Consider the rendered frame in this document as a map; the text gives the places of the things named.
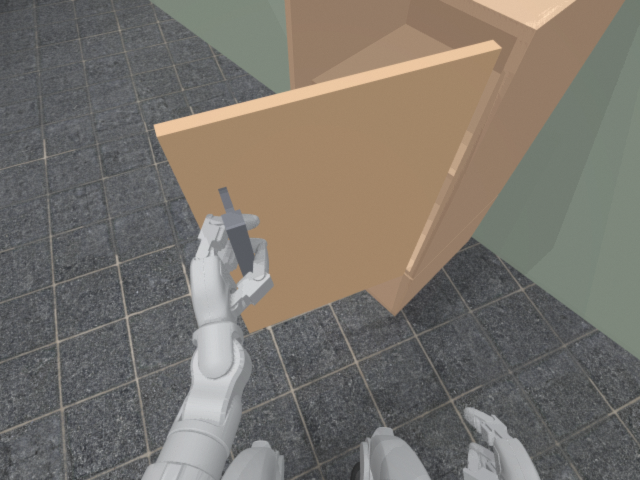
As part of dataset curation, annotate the robot left shin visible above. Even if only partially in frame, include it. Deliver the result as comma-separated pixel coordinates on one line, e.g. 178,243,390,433
251,441,272,449

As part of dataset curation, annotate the robot right hand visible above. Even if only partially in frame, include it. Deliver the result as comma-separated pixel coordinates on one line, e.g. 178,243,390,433
463,407,541,480

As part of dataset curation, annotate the right robot thigh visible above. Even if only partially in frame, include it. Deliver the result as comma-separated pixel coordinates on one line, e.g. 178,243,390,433
360,435,431,480

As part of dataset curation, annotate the robot left hand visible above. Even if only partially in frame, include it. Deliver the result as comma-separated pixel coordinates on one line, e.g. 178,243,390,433
190,214,274,328

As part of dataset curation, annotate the left robot forearm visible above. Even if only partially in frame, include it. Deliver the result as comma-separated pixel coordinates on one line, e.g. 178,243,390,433
141,321,252,480

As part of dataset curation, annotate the cupboard door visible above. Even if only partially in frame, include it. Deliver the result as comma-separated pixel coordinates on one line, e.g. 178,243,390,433
154,40,502,333

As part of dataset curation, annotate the handle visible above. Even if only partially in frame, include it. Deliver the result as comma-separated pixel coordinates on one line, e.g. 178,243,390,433
218,187,254,277

